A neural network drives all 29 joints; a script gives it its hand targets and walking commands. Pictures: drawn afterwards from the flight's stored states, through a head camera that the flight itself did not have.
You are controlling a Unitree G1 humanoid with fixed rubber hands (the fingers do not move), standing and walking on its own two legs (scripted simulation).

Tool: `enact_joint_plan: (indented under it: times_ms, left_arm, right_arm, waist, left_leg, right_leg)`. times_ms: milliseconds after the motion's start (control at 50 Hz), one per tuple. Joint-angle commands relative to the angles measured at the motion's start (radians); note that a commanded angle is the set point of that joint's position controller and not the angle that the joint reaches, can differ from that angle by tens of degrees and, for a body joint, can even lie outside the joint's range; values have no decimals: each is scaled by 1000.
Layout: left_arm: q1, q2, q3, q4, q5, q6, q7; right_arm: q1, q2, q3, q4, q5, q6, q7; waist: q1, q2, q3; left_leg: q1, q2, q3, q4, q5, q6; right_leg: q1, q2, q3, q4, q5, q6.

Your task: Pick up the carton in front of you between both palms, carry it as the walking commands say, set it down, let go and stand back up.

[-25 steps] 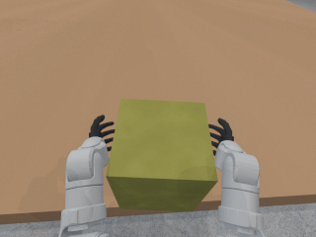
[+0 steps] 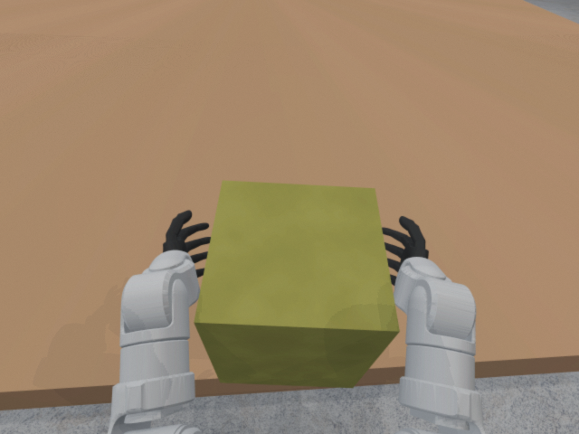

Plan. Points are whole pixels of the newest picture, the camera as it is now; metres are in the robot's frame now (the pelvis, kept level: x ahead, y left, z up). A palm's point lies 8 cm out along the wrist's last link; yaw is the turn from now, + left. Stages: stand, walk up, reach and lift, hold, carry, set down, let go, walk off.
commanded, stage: carry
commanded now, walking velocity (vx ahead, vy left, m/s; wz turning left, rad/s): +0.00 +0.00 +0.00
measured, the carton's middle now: (292, 292) +0.33 +0.00 +0.04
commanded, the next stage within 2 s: none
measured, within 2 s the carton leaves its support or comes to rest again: neither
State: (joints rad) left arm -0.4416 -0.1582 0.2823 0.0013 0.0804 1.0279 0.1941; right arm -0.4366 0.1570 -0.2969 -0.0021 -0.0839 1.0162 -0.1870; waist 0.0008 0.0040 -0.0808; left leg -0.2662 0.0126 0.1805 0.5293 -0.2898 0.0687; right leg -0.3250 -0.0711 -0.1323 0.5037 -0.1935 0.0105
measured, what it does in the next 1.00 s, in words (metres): walks ahead: right foot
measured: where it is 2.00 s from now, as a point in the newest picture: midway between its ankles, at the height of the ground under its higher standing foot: (286, 279)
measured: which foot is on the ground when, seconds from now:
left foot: down 0.00-0.74, up 0.76-1.00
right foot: down 0.00-0.46, up 0.48-0.70, down 0.72-1.00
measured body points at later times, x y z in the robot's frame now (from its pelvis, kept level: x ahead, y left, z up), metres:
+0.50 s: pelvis +0.01 +0.00 +0.00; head -0.02 +0.00 +0.45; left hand +0.34 +0.16 +0.11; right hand +0.34 -0.16 +0.11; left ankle +0.00 +0.07 -0.73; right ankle +0.04 -0.12 -0.73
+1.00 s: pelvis +0.16 -0.05 +0.01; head +0.19 -0.06 +0.46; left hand +0.52 +0.11 +0.14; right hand +0.52 -0.21 +0.13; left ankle +0.24 +0.09 -0.67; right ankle +0.10 -0.13 -0.73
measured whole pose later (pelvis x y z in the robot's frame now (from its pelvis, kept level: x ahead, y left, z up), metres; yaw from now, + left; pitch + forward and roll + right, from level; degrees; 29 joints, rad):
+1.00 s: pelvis +0.16 -0.05 +0.01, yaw -2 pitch +5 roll +0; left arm -0.51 -0.14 0.28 -0.14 0.01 1.08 0.21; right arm -0.53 0.13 -0.30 -0.15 -0.02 1.10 -0.23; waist 0.04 0.02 -0.07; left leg -0.70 0.07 0.05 0.99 -0.27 0.02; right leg -0.20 0.01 -0.11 0.41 -0.31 -0.05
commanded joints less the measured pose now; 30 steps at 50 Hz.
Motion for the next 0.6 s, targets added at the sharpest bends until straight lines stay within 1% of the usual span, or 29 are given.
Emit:
enact_joint_plan:
  times_ms: [0,360,380,400,420,440,460,480,500,520,540,560,580]
  left_arm:
    - [-548,-728,-569,-34,-140,-11,-1]
    - [-548,-728,-569,-34,-139,-10,0]
    - [-551,-731,-570,-38,-142,-11,-1]
    - [-561,-733,-573,-46,-147,-11,-1]
    - [-576,-733,-577,-58,-154,-12,-2]
    - [-598,-725,-580,-74,-159,-13,0]
    - [-612,-709,-576,-81,-160,-14,3]
    - [-613,-691,-572,-85,-164,-13,6]
    - [-614,-675,-572,-98,-172,-11,10]
    - [-621,-659,-572,-117,-181,-8,14]
    - [-623,-641,-568,-135,-190,-3,19]
    - [-611,-618,-559,-143,-194,3,24]
    - [-594,-596,-549,-151,-195,10,30]
  right_arm:
    - [-536,726,575,-27,141,0,1]
    - [-537,726,575,-27,141,1,1]
    - [-543,729,575,-31,143,1,1]
    - [-557,731,576,-37,147,0,1]
    - [-570,730,577,-44,151,-1,0]
    - [-578,723,579,-52,156,-1,-2]
    - [-591,706,580,-60,159,-1,-6]
    - [-597,688,586,-73,164,-2,-11]
    - [-599,671,592,-92,173,-1,-17]
    - [-612,655,599,-119,187,1,-22]
    - [-622,640,605,-146,202,4,-28]
    - [-622,623,608,-164,212,9,-34]
    - [-612,608,607,-174,218,14,-39]
  waist:
    - [-2,5,-278]
    - [-2,5,-278]
    - [-2,11,-287]
    - [-2,28,-278]
    - [-10,52,-254]
    - [-26,81,-211]
    - [-41,111,-166]
    - [-50,133,-141]
    - [-57,124,-137]
    - [-61,107,-146]
    - [-64,90,-164]
    - [-66,80,-186]
    - [-64,82,-208]
  left_leg:
    - [74,159,-148,-103,236,-6]
    - [73,159,-149,-104,238,-4]
    - [72,155,-153,-125,155,-2]
    - [70,156,-173,-162,-2,10]
    - [69,170,-216,-211,-215,35]
    - [76,210,-292,-267,-395,69]
    - [104,264,-388,-313,-493,105]
    - [142,319,-470,-336,-496,144]
    - [186,344,-499,-342,-439,168]
    - [238,350,-494,-337,-364,178]
    - [280,346,-467,-326,-282,178]
    - [306,334,-430,-311,-196,172]
    - [313,317,-390,-293,-114,163]
  right_leg:
    - [120,-85,92,-38,123,-24]
    - [119,-85,90,-37,119,-22]
    - [120,-76,84,-39,54,-22]
    - [99,-55,63,-19,-51,-25]
    - [51,-21,30,19,-173,-29]
    - [-34,14,-6,83,-256,-29]
    - [-142,32,-23,167,-280,-32]
    - [-237,24,7,255,-269,-44]
    - [-312,11,43,303,-260,-57]
    - [-365,2,61,322,-245,-64]
    - [-387,-4,67,317,-227,-65]
    - [-375,-2,62,295,-206,-62]
    - [-341,5,54,263,-189,-58]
